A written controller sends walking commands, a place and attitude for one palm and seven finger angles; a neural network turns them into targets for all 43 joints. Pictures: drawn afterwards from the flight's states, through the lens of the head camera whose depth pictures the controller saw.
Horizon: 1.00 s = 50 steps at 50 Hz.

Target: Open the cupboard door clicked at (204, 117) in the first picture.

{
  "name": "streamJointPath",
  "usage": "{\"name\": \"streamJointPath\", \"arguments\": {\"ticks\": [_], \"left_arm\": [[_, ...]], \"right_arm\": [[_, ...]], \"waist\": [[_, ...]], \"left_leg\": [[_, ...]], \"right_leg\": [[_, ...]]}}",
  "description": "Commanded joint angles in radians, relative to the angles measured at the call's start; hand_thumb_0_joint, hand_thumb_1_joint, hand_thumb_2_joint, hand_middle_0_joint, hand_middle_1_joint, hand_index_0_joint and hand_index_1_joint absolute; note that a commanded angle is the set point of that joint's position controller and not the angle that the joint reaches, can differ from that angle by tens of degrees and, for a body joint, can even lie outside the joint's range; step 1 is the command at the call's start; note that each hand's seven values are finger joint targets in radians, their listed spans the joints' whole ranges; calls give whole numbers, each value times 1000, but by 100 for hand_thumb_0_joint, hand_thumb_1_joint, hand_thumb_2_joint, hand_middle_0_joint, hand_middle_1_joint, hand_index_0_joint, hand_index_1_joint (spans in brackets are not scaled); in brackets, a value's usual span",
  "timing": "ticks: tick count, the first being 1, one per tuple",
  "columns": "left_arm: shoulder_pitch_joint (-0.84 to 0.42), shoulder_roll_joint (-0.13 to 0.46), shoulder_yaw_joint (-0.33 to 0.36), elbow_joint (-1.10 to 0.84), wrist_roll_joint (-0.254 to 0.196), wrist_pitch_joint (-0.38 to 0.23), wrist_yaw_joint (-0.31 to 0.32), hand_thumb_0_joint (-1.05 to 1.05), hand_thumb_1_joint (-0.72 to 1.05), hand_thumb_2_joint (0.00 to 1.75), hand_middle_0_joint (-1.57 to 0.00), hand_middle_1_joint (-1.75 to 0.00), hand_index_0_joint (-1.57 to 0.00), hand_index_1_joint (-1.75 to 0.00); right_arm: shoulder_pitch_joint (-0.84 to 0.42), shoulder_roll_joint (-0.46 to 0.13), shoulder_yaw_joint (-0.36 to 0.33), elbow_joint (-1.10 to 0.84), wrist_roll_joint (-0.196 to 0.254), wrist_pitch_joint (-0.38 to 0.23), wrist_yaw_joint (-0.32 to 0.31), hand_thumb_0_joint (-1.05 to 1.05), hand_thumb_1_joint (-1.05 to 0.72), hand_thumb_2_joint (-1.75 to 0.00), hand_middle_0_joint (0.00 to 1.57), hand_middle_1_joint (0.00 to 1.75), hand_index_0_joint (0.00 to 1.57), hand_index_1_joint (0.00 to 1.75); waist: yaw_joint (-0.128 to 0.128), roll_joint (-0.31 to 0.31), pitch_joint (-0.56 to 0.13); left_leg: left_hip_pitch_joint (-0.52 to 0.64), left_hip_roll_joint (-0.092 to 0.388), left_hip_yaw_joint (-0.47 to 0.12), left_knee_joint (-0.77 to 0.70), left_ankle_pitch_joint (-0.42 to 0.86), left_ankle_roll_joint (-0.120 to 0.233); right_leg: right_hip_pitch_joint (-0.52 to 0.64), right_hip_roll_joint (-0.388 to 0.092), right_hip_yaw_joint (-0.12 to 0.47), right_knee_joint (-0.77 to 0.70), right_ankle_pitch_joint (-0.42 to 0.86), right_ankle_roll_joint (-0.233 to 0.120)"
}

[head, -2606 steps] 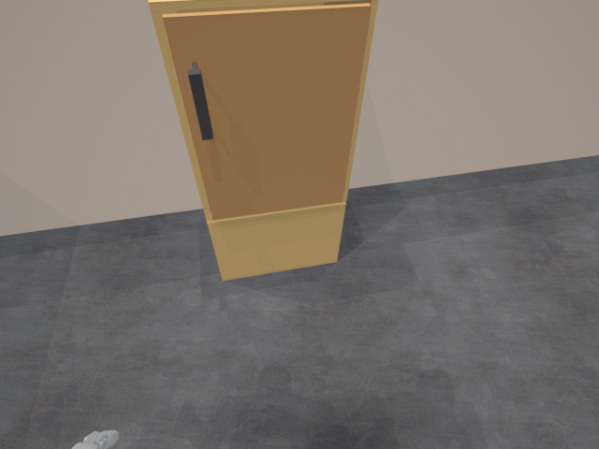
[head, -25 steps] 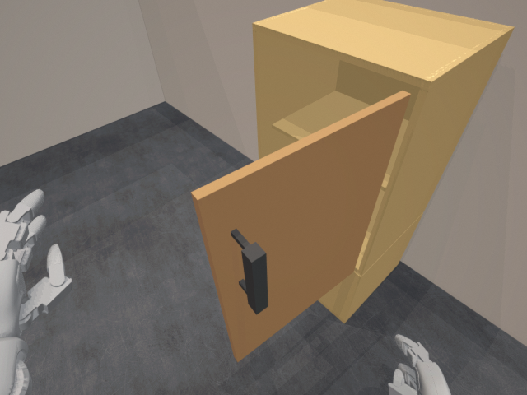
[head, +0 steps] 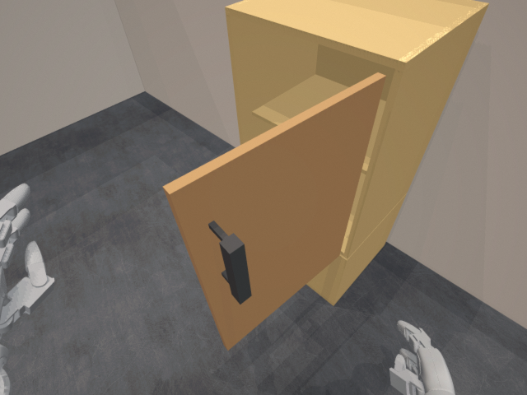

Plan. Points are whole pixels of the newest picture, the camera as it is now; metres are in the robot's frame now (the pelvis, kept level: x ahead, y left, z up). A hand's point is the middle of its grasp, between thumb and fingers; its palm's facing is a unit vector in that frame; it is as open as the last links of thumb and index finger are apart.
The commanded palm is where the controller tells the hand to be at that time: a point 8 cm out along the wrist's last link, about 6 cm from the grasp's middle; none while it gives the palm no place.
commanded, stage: step back with the hand held close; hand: left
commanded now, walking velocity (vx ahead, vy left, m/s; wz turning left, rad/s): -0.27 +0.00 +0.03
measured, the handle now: (229, 263) +0.31 +0.09 +0.03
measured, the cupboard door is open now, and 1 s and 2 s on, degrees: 84 84 84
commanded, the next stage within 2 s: stop stepping back and stand still in 1.34 s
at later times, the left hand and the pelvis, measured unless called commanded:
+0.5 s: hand out of the picture +0.13 +0.29 +0.15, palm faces +0.42 -0.75 -0.51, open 7.4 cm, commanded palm +0.06 +0.33 +0.17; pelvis -0.07 +0.02 -0.02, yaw +1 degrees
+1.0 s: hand out of the picture +0.08 +0.25 +0.15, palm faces +0.35 -0.81 -0.47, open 7.4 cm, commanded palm +0.01 +0.30 +0.17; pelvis -0.14 +0.01 -0.01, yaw -2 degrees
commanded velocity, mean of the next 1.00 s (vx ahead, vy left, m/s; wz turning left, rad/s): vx -0.32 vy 0.00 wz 0.02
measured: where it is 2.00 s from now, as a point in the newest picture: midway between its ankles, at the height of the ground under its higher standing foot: outside the picture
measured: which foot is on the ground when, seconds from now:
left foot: down 0.00-1.00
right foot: down 0.00-0.68, up 0.70-0.90, down 0.92-1.00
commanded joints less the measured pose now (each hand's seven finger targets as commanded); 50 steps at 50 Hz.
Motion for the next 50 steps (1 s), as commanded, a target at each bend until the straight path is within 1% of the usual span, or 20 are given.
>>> {"name": "streamJointPath", "arguments": {"ticks": [1,5,9,20,24,28,31,32,34,35,37,38,39,42,44,45,47,48,49,50], "left_arm": [[26,202,128,-207,-2,-53,22,0,90,90,-20,-30,-20,-30],[54,244,172,-273,-4,-56,38,0,90,90,-20,-30,-20,-30],[75,250,184,-309,0,-62,49,0,90,90,-20,-30,-20,-30],[27,210,180,-297,38,-102,66,0,90,90,-20,-30,-20,-30],[-7,220,189,-339,46,-119,69,0,90,90,-20,-30,-20,-30],[-6,215,179,-354,38,-129,81,0,90,90,-20,-30,-20,-30],[7,217,188,-362,35,-136,89,0,90,90,-20,-30,-20,-30],[-2,214,191,-367,37,-138,88,0,90,90,-20,-30,-20,-30],[-5,221,222,-351,49,-145,83,0,90,90,-20,-30,-20,-30],[-4,224,231,-348,49,-146,79,0,90,90,-20,-30,-20,-30],[8,218,225,-326,39,-147,72,0,90,90,-20,-30,-20,-30],[24,205,206,-325,28,-145,71,0,90,90,-20,-30,-20,-30],[34,195,192,-330,22,-144,72,0,90,90,-20,-30,-20,-30],[22,178,134,-362,0,-133,67,0,90,90,-20,-30,-20,-30],[10,195,135,-368,-1,-134,63,0,90,90,-20,-30,-20,-30],[-2,211,139,-369,-6,-139,55,0,90,90,-20,-30,-20,-30],[-33,268,180,-359,-13,-150,51,0,90,90,-20,-30,-20,-30],[-50,268,184,-376,-16,-156,56,0,90,90,-20,-30,-20,-30],[-34,285,195,-378,-19,-150,54,0,90,90,-20,-30,-20,-30],[24,301,225,-344,-25,-136,51,0,90,90,-20,-30,-20,-30]], "right_arm": [[-86,-113,-51,-177,5,-16,-13,0,-90,-90,20,30,20,30],[-84,-106,-58,-199,11,2,-18,0,-90,-90,20,30,20,30],[-83,-113,-62,-210,8,0,-23,0,-90,-90,20,30,20,30],[-42,-127,-65,-213,1,-55,-25,0,-90,-90,20,30,20,30],[-30,-127,-70,-205,-4,-74,-22,0,-90,-90,20,30,20,30],[-9,-115,-63,-177,-9,-90,-17,0,-90,-90,20,30,20,30],[-17,-114,-57,-166,-12,-97,-20,0,-90,-90,20,30,20,30],[-25,-121,-57,-169,-11,-99,-20,0,-90,-90,20,30,20,30],[-50,-130,-60,-172,-16,-109,-24,0,-90,-90,20,30,20,30],[-37,-116,-65,-168,-21,-113,-22,0,-90,-90,20,30,20,30],[-34,-104,-72,-158,-23,-120,-10,0,-90,-90,20,30,20,30],[-32,-95,-71,-148,-23,-126,-5,0,-90,-90,20,30,20,30],[-40,-95,-69,-144,-26,-132,-3,0,-90,-90,20,30,20,30],[-48,-91,-57,-114,-27,-133,12,0,-90,-90,20,30,20,30],[-48,-94,-58,-93,-30,-120,15,0,-90,-90,20,30,20,30],[-51,-94,-57,-90,-27,-108,18,0,-90,-90,20,30,20,30],[-80,-96,-53,-100,-26,-90,12,0,-90,-90,20,30,20,30],[-66,-74,-55,-103,-19,-81,8,0,-90,-90,20,30,20,30],[-76,-72,-57,-106,0,-79,2,0,-90,-90,20,30,20,30],[-79,-84,-58,-126,10,-76,-1,0,-90,-90,20,30,20,30]], "waist": [[-11,-73,-170],[-11,-64,-208],[-9,-2,-189],[-22,17,-49],[-28,-17,-63],[-40,-86,-76],[-40,-26,-91],[-38,23,-85],[-21,170,-92],[-20,161,-104],[-22,78,-89],[-21,54,-96],[-20,79,-102],[-16,115,-162],[-13,115,-190],[-13,64,-218],[-17,-37,-238],[-28,-58,-295],[-23,-173,-325],[-26,-173,-320]], "left_leg": [[67,70,-81,-4,303,4],[30,78,-87,13,339,3],[-41,92,-117,-9,289,9],[-468,159,-230,-160,-406,65],[-440,126,-213,-93,-427,55],[-266,72,-187,39,-317,23],[-267,99,-217,-9,-300,29],[-341,134,-254,-82,-351,41],[-553,260,-373,-277,-513,92],[-564,302,-400,-316,-507,110],[-482,306,-384,-295,-409,121],[-370,287,-357,-283,-323,106],[-286,280,-337,-272,-261,97],[-93,239,-275,-273,-90,35],[7,203,-213,-174,167,-4],[76,179,-177,-107,267,-23],[152,119,-88,-12,269,-38],[233,91,-46,36,383,-32],[234,80,-34,80,375,-19],[209,78,-40,103,343,-5]], "right_leg": [[-24,-125,113,8,401,28],[-3,-131,121,60,453,24],[-10,-115,117,93,360,23],[58,-62,119,212,-65,28],[-9,-82,162,165,-143,8],[-205,-143,218,57,-204,-25],[-191,-117,180,114,-136,-8],[-125,-79,146,184,-108,9],[87,11,61,443,-56,47],[99,25,57,547,-118,48],[10,30,64,582,-225,36],[-61,23,51,529,-267,29],[-100,18,50,480,-279,26],[-98,18,23,212,-289,11],[-80,-8,40,-11,-125,-2],[-103,-35,70,-70,-42,-7],[-193,-99,120,-41,105,-15],[-211,-123,124,-29,279,8],[-185,-124,93,3,435,61],[-183,-130,84,23,484,89]]}}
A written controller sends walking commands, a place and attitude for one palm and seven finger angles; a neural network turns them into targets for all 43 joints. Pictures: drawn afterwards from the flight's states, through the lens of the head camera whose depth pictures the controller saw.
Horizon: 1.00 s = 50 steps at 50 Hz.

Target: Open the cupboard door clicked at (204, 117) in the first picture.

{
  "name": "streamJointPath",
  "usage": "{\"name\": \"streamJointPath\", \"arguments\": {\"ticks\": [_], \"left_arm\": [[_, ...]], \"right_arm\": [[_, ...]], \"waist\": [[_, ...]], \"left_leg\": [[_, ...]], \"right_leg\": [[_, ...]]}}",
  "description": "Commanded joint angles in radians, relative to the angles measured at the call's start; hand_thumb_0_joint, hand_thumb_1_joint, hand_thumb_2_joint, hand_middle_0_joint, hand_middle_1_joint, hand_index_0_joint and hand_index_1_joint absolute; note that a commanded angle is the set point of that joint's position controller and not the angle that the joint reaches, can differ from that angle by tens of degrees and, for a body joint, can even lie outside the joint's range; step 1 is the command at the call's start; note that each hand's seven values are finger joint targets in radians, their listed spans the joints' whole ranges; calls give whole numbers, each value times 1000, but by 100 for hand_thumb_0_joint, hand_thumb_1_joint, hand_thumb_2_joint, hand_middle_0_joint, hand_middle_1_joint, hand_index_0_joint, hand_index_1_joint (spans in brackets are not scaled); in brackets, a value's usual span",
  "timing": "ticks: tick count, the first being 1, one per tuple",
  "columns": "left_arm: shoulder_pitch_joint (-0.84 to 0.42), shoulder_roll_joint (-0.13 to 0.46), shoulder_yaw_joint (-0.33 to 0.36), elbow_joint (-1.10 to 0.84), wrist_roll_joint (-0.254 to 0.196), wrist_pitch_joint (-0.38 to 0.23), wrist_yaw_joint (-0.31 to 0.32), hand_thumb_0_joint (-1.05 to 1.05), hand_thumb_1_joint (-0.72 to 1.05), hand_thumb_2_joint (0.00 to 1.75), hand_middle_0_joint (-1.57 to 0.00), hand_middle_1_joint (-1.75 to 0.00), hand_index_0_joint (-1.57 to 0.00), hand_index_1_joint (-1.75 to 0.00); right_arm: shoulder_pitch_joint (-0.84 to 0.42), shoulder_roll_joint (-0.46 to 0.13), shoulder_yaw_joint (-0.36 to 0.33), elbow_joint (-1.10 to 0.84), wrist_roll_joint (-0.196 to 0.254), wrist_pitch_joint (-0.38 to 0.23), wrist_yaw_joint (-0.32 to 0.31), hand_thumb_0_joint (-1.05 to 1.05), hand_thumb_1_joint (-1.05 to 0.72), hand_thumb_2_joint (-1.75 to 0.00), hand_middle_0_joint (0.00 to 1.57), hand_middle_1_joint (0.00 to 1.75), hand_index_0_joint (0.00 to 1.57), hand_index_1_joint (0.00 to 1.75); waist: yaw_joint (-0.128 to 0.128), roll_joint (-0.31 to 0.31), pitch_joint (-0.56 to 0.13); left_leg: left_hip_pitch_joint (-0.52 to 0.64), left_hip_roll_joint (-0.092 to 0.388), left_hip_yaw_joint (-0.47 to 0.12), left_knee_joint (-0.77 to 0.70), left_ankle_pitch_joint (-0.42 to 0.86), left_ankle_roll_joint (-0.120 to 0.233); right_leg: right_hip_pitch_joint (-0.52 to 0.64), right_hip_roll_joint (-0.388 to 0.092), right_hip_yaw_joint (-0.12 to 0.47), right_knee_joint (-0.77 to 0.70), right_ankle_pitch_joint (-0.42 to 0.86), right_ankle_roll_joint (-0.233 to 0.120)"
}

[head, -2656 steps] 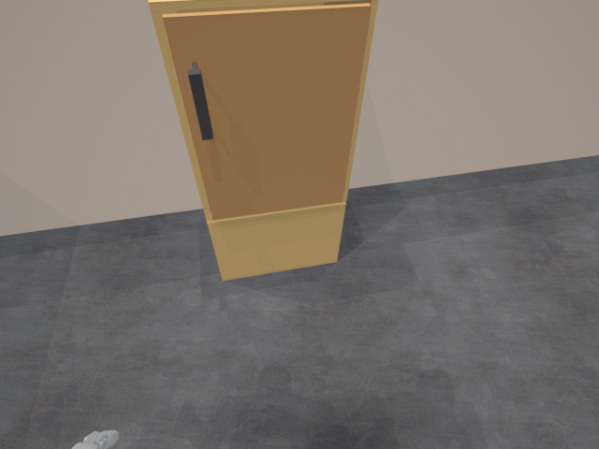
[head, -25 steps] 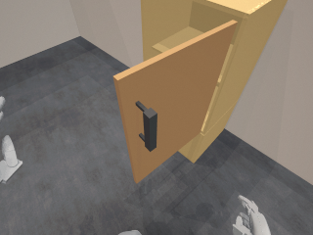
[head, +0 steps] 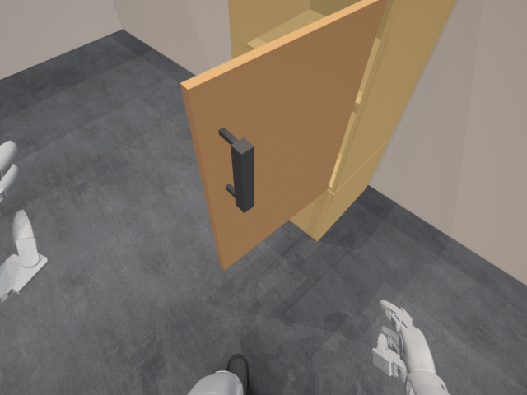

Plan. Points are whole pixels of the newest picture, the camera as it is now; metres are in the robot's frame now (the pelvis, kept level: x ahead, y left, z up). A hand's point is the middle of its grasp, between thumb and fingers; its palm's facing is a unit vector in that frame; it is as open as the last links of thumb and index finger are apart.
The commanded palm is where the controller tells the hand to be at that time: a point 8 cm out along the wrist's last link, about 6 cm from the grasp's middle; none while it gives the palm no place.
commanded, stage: step back with the hand held close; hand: left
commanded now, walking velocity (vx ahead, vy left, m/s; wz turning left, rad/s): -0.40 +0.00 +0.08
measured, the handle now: (235, 171) +0.45 +0.10 +0.04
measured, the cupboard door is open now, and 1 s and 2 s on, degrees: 84 84 84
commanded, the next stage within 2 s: stop stepping back and stand still in 0.34 s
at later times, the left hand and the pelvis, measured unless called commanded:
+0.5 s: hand out of the picture +0.15 +0.28 +0.17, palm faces +0.36 -0.80 -0.47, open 7.4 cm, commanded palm +0.08 +0.32 +0.18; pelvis -0.06 +0.02 -0.01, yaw +0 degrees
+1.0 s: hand out of the picture +0.12 +0.28 +0.17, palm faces +0.31 -0.78 -0.54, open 7.4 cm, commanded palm +0.06 +0.32 +0.18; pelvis -0.09 +0.03 +0.01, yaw -2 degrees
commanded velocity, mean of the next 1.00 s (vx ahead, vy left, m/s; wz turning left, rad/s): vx -0.10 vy -0.03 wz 0.02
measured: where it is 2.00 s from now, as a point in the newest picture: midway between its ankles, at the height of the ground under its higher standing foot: outside the picture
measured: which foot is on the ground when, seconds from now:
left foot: down 0.00-0.50, up 0.52-0.62, down 0.64-1.00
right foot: down 0.00-0.66, up 0.68-0.94, down 0.96-1.00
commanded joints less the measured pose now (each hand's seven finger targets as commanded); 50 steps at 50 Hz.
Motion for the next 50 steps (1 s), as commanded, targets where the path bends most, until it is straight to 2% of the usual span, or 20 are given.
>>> {"name": "streamJointPath", "arguments": {"ticks": [1,4,8,12,14,17,18,21,23,25,26,28,30,32,35,37,42,45,48,50], "left_arm": [[65,248,205,-173,-27,-51,14,0,90,90,-20,-30,-20,-30],[107,261,218,-156,-34,-49,3,0,90,90,-20,-30,-20,-30],[44,255,174,-144,-30,-62,2,0,90,90,-20,-30,-20,-30],[-33,247,135,-129,-18,-71,9,0,90,90,-20,-30,-20,-30],[-83,240,115,-155,-14,-83,9,0,90,90,-20,-30,-20,-30],[-68,249,171,-180,-26,-94,8,0,90,90,-20,-30,-20,-30],[-50,251,186,-198,-27,-91,9,0,90,90,-20,-30,-20,-30],[40,221,172,-226,-42,-81,5,0,90,90,-20,-30,-20,-30],[94,221,182,-226,-47,-71,7,0,90,90,-20,-30,-20,-30],[96,261,199,-264,-40,-61,17,0,90,90,-20,-30,-20,-30],[30,259,190,-261,-20,-38,18,0,90,90,-20,-30,-20,-30],[-17,187,152,-182,7,-6,14,0,90,90,-20,-30,-20,-30],[-83,180,134,-131,11,6,20,0,90,90,-20,-30,-20,-30],[-138,194,131,-163,18,-17,26,0,90,90,-20,-30,-20,-30],[-126,179,113,-191,17,-39,18,0,90,90,-20,-30,-20,-30],[-37,159,101,-225,27,-34,24,0,90,90,-20,-30,-20,-30],[115,154,112,-218,28,2,32,0,90,90,-20,-30,-20,-30],[112,180,133,-153,19,9,33,0,90,90,-20,-30,-20,-30],[53,217,165,-107,3,3,23,0,90,90,-20,-30,-20,-30],[17,175,124,-79,3,14,17,0,90,90,-20,-30,-20,-30]], "right_arm": [[-26,-136,-54,-171,32,-19,-24,0,-90,-90,20,30,20,30],[-60,-145,-42,-190,28,-8,-30,0,-90,-90,20,30,20,30],[-24,-152,-39,-179,19,-10,-37,0,-90,-90,20,30,20,30],[2,-160,-40,-153,18,-25,-48,0,-90,-90,20,30,20,30],[-8,-170,-42,-146,19,-35,-57,0,-90,-90,20,30,20,30],[-20,-193,-66,-165,-10,-51,-51,0,-90,-90,20,30,20,30],[-14,-180,-70,-161,-25,-52,-45,0,-90,-90,20,30,20,30],[-4,-147,-76,-164,-14,-63,-17,0,-90,-90,20,30,20,30],[9,-141,-73,-161,0,-61,-8,0,-90,-90,20,30,20,30],[40,-128,-59,-148,-1,-51,-13,0,-90,-90,20,30,20,30],[36,-134,-67,-134,-1,-50,-16,0,-90,-90,20,30,20,30],[17,-112,-47,-124,2,-46,-28,0,-90,-90,20,30,20,30],[43,-132,-31,-104,7,-58,-52,0,-90,-90,20,30,20,30],[55,-153,-32,-124,16,-97,-60,0,-90,-90,20,30,20,30],[58,-114,-26,-114,-7,-135,-44,0,-90,-90,20,30,20,30],[56,-115,-31,-123,-7,-140,-28,0,-90,-90,20,30,20,30],[50,-126,-36,-144,-11,-115,-19,0,-90,-90,20,30,20,30],[56,-120,-37,-143,-11,-91,-34,0,-90,-90,20,30,20,30],[57,-119,-41,-132,-13,-62,-35,0,-90,-90,20,30,20,30],[57,-135,-57,-111,8,-61,-32,0,-90,-90,20,30,20,30]], "waist": [[-27,-99,-333],[-32,5,-191],[-47,8,-56],[-57,-10,4],[-55,68,4],[-16,271,-148],[-8,254,-202],[8,205,-329],[2,109,-315],[-30,-166,-204],[-27,-208,-126],[-51,-139,-6],[-74,-4,1],[-35,234,-96],[-48,218,-121],[-35,98,-160],[-28,240,-139],[-35,149,-121],[-53,-28,-142],[-43,-138,-105]], "left_leg": [[489,31,-76,157,31,-18],[413,33,-110,141,-76,-22],[387,21,-141,156,-245,-42],[413,3,-163,189,-237,-57],[398,40,-225,77,-205,-39],[128,237,-476,-362,-545,-12],[77,253,-469,-407,-601,-29],[176,167,-239,-290,-400,-62],[250,70,-116,-62,-370,-96],[408,-74,-83,440,-322,-129],[306,-77,-151,654,-409,-116],[142,-11,-187,571,-439,-77],[238,-15,-156,123,-277,-70],[345,161,-387,-72,-37,-4],[288,223,-577,-276,-430,-8],[315,202,-474,-276,-485,4],[200,109,-268,-355,-598,-60],[172,64,-213,-268,-530,-72],[264,-6,-147,48,-315,-79],[258,-32,-146,278,-322,-72]], "right_leg": [[-197,-176,44,-37,620,96],[-290,-176,49,-71,423,85],[-424,-171,86,-163,77,36],[-476,-175,84,-182,45,-2],[-421,-112,45,-104,70,14],[-29,40,3,252,-173,-3],[44,43,5,330,-218,-25],[70,30,-47,234,-180,-30],[-40,-49,-11,-19,-144,-49],[-460,-344,292,-316,-236,-139],[-540,-414,336,-298,-282,-203],[-396,-329,186,-167,-26,-147],[-279,-200,64,8,127,-45],[-227,-61,-7,177,12,37],[-209,-39,67,385,-147,39],[-174,-53,56,341,-79,34],[-7,6,-79,174,-94,24],[86,-4,-99,-63,-8,9],[-50,-187,91,-225,31,-57],[-225,-310,250,-277,-194,-109]]}}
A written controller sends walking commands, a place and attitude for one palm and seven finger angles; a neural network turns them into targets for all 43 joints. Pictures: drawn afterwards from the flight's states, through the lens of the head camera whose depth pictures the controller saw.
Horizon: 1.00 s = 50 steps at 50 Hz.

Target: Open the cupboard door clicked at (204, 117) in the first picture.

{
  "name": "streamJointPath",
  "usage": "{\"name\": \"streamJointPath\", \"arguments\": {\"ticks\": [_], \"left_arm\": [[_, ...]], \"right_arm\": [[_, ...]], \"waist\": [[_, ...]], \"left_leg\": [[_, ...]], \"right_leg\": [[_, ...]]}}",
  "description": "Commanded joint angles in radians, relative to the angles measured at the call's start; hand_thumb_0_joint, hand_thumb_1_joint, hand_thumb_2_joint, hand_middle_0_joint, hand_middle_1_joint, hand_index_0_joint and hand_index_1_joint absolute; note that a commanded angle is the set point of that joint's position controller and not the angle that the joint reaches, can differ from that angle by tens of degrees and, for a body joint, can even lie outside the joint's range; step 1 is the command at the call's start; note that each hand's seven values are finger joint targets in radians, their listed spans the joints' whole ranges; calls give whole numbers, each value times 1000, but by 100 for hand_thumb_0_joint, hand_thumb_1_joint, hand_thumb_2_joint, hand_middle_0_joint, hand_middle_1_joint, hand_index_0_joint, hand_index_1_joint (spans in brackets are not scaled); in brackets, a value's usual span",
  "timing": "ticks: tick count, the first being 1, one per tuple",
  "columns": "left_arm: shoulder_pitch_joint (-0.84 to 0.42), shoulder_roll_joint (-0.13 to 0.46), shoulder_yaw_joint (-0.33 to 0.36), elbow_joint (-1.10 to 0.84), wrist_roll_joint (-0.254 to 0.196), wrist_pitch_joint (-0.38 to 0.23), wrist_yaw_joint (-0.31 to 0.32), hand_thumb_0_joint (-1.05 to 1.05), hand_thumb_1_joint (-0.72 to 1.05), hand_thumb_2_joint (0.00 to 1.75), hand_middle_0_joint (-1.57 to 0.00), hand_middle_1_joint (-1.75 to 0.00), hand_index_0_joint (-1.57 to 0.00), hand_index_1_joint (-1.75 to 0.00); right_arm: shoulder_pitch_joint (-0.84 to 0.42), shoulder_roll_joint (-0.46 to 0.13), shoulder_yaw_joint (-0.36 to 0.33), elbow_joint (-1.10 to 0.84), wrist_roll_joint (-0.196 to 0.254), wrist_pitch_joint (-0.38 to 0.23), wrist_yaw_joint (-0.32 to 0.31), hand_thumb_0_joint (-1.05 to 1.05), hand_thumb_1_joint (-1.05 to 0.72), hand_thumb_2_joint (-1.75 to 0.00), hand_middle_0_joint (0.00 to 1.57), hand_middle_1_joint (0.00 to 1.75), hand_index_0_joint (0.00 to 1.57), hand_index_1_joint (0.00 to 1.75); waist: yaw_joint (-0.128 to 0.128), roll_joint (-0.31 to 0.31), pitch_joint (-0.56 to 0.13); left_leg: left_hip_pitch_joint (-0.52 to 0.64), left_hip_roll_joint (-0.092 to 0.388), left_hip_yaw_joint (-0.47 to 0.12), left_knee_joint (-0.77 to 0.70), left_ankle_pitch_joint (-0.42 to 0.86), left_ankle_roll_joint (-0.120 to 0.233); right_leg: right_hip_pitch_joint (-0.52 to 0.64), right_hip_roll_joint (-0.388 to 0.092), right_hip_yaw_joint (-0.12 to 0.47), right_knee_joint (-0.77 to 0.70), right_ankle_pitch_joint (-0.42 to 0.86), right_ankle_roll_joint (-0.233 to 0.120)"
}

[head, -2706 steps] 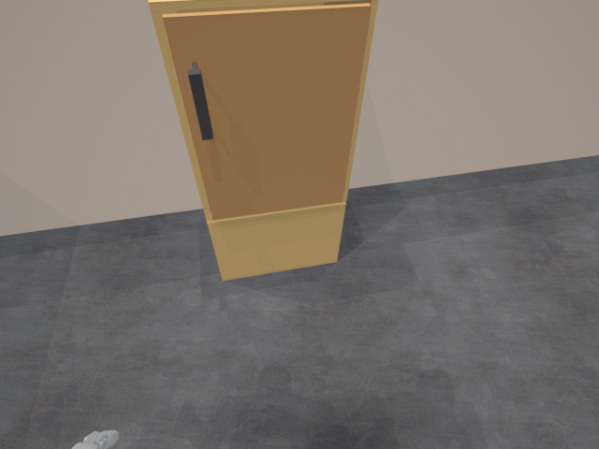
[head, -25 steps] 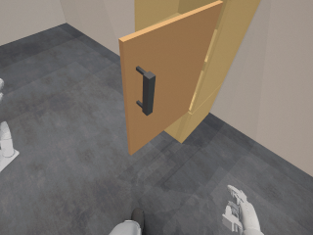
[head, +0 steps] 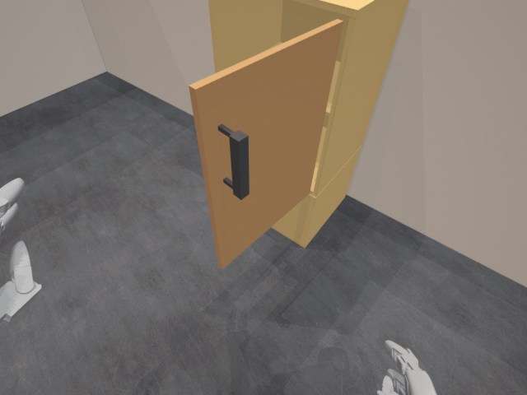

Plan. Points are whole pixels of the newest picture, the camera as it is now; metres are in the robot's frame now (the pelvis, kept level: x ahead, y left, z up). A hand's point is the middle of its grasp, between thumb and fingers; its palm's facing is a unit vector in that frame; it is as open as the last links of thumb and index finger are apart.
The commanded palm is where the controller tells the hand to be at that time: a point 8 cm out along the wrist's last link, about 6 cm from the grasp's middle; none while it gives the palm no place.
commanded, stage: stop stepping back and stand still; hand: left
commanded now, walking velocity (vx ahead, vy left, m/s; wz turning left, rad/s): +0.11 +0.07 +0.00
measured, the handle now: (232, 162) +0.54 +0.09 +0.03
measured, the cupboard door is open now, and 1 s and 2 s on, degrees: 84 84 84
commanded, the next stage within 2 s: let the arm hang, fingers relaxed in 0.16 s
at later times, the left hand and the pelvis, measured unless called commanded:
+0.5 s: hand out of the picture +0.12 +0.21 -0.14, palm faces -0.01 -0.96 -0.28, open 7.4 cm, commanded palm none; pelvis -0.01 +0.01 -0.01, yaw +2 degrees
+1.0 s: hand out of the picture -0.08 +0.19 -0.17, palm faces +0.07 -0.98 -0.21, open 7.3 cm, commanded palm none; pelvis -0.02 +0.01 +0.00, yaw +2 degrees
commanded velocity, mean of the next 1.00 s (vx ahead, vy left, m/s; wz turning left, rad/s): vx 0.01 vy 0.01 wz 0.00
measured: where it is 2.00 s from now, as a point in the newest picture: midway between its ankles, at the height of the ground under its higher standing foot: outside the picture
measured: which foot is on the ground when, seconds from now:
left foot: down 0.00-1.00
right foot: down 0.00-1.00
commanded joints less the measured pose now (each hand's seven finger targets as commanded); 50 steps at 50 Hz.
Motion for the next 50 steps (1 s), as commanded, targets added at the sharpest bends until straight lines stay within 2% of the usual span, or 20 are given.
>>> {"name": "streamJointPath", "arguments": {"ticks": [1,3,5,7,9,10,12,13,14,16,17,20,21,23,26,30,33,35,39,50], "left_arm": [[-98,116,110,-103,-14,-37,20,0,90,90,-20,-30,-20,-30],[-163,111,93,-100,-3,-56,20,0,90,90,-20,-30,-20,-30],[-206,121,90,-110,7,-71,27,0,90,90,-20,-30,-20,-30],[-193,123,97,-121,6,-83,30,0,90,90,-20,-30,-20,-30],[-134,153,136,-121,4,-87,30,0,90,90,-20,-30,-20,-30],[-109,144,134,-129,9,-87,28,0,90,90,-20,-30,-20,-30],[-111,144,134,-170,8,-96,24,0,90,90,-20,-30,-20,-30],[-170,-49,-280,630,84,61,-110,0,90,90,-20,-30,-20,-30],[-157,-88,-275,663,74,135,-129,0,90,90,-20,-30,-20,-30],[-238,-104,-295,764,71,159,-136,0,90,90,-20,-30,-20,-30],[-269,-90,-304,821,72,158,-139,0,90,90,-20,-30,-20,-30],[-368,-35,-317,1007,68,143,-133,0,90,90,-20,-30,-20,-30],[-404,-37,-327,1070,64,148,-129,0,90,90,-20,-30,-20,-30],[-445,-69,-355,1186,57,161,-120,0,90,90,-20,-30,-20,-30],[-405,-114,-375,1348,49,172,-115,0,90,90,-20,-30,-20,-30],[-340,-159,-369,1498,45,164,-113,0,90,90,-20,-30,-20,-30],[-316,-175,-380,1567,42,160,-114,0,90,90,-20,-30,-20,-30],[-304,-191,-385,1597,42,159,-111,0,90,90,-20,-30,-20,-30],[-267,-203,-389,1638,42,162,-108,0,90,90,-20,-30,-20,-30],[-221,-230,-386,1661,44,161,-99,0,90,90,-20,-30,-20,-30]], "right_arm": [[-89,-149,-68,-119,25,-25,-5,0,-90,-90,20,30,20,30],[-101,-150,-57,-116,34,-36,-2,0,-90,-90,20,30,20,30],[-112,-147,-52,-116,36,-48,-10,0,-90,-90,20,30,20,30],[-99,-150,-51,-117,31,-53,-12,0,-90,-90,20,30,20,30],[-101,-162,-63,-132,34,-48,-16,0,-90,-90,20,30,20,30],[-95,-147,-54,-139,32,-40,-13,0,-90,-90,20,30,20,30],[-95,-147,-52,-150,34,-33,-6,0,-90,-90,20,30,20,30],[-135,-327,-106,69,30,-53,75,0,-90,-90,20,30,20,30],[-55,-280,-116,80,29,2,71,0,-90,-90,20,30,20,30],[-61,-256,-85,84,18,48,66,0,-90,-90,20,30,20,30],[-86,-255,-73,84,9,59,67,0,-90,-90,20,30,20,30],[-102,-250,-67,129,2,85,65,0,-90,-90,20,30,20,30],[-100,-239,-64,153,1,99,63,0,-90,-90,20,30,20,30],[-91,-200,-45,207,-3,124,60,0,-90,-90,20,30,20,30],[-91,-171,-22,279,-3,134,54,0,-90,-90,20,30,20,30],[-48,-133,-23,364,1,136,40,0,-90,-90,20,30,20,30],[-4,-114,-23,413,5,139,36,0,-90,-90,20,30,20,30],[24,-108,-27,434,6,141,33,0,-90,-90,20,30,20,30],[59,-94,-26,466,8,144,30,0,-90,-90,20,30,20,30],[104,-50,-27,501,3,139,32,0,-90,-90,20,30,20,30]], "waist": [[6,-124,-16],[5,-94,0],[10,-24,2],[14,12,-33],[27,23,-77],[20,36,-104],[19,76,-135],[-20,74,-80],[9,11,-126],[21,-40,-92],[31,-99,-66],[17,-189,-109],[6,-163,-98],[-7,-57,-51],[12,101,-2],[13,150,-21],[6,104,-11],[1,19,14],[2,17,64],[6,-2,95]], "left_leg": [[18,48,-69,354,-177,-27],[-87,66,-67,342,-221,-15],[-54,69,-40,217,-199,-3],[71,65,-33,82,-6,11],[173,106,-52,81,238,26],[187,108,-58,97,350,31],[184,116,-75,103,423,26],[85,130,-103,214,489,43],[97,126,-103,188,488,45],[-51,182,-211,112,150,85],[-95,175,-233,93,49,85],[-3,75,-121,193,105,24],[27,68,-109,187,53,14],[91,78,-118,125,69,10],[66,117,-191,2,64,34],[97,108,-173,-19,-20,27],[116,106,-164,-26,-48,24],[127,109,-161,-25,-48,27],[117,109,-161,-49,-98,31],[92,96,-151,-61,-123,32]], "right_leg": [[-217,-312,341,-216,-269,-84],[-81,-312,285,-122,37,-77],[-29,-295,255,-47,256,-46],[-17,-230,182,22,357,15],[-24,-162,128,66,450,88],[-5,-146,108,91,527,93],[18,-133,98,104,506,86],[-80,-195,39,252,580,50],[-64,-163,90,217,472,39],[-60,-145,64,202,111,34],[-51,-146,81,155,36,32],[-13,-249,160,82,338,-29],[-29,-265,159,67,341,-43],[-86,-238,137,40,215,-25],[-33,-163,112,10,58,22],[4,-173,118,-61,26,9],[-11,-174,109,-84,4,4],[-37,-171,104,-99,-15,5],[-74,-163,98,-101,-69,2],[-104,-165,103,-81,-109,3]]}}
